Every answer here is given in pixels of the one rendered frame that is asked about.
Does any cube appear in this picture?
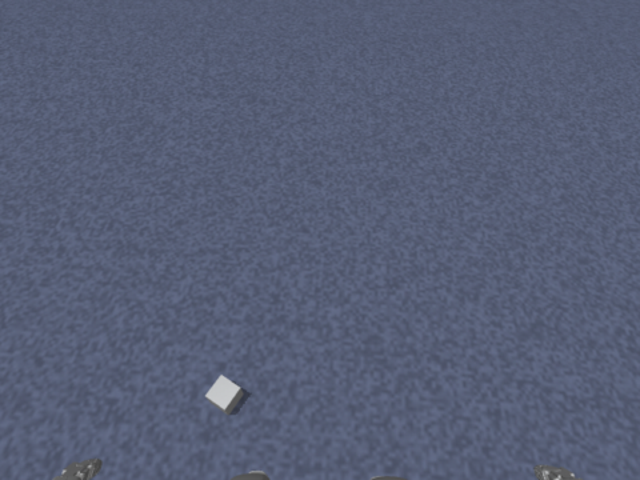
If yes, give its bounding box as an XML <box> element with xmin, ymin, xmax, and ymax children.
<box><xmin>205</xmin><ymin>375</ymin><xmax>243</xmax><ymax>416</ymax></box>

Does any left robot hand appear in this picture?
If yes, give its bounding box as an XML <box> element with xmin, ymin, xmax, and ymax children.
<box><xmin>53</xmin><ymin>459</ymin><xmax>102</xmax><ymax>480</ymax></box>

